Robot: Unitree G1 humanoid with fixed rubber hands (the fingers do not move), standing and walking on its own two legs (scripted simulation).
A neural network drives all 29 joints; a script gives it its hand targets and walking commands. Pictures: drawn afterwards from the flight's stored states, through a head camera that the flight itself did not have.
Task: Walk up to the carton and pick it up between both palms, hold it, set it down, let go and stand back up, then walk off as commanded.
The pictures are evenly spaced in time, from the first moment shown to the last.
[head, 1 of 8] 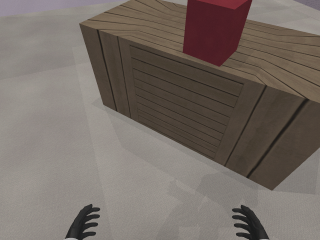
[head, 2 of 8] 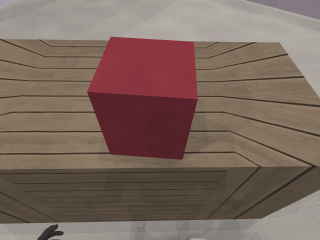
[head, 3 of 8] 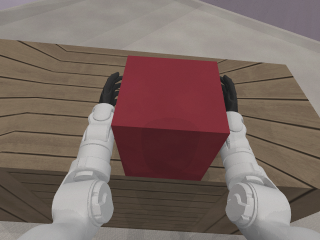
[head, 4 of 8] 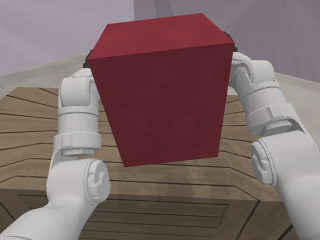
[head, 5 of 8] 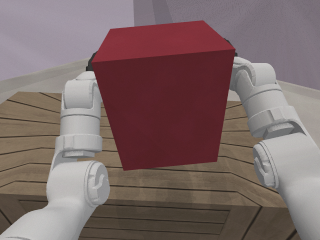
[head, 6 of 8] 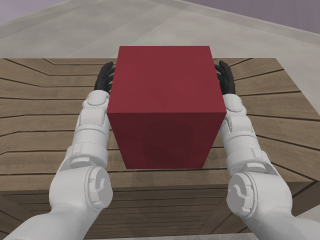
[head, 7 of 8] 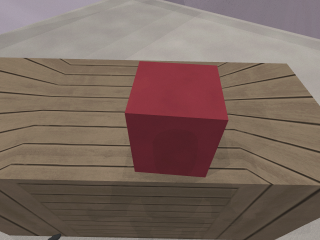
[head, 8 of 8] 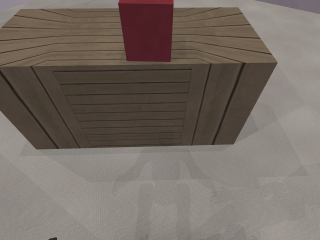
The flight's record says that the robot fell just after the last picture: no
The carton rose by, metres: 0.24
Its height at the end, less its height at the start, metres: +0.00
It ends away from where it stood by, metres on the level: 0.03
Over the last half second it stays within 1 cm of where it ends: yes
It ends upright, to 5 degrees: yes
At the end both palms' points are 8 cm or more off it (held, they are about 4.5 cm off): yes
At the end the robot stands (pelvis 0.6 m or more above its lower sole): yes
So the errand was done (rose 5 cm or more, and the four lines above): yes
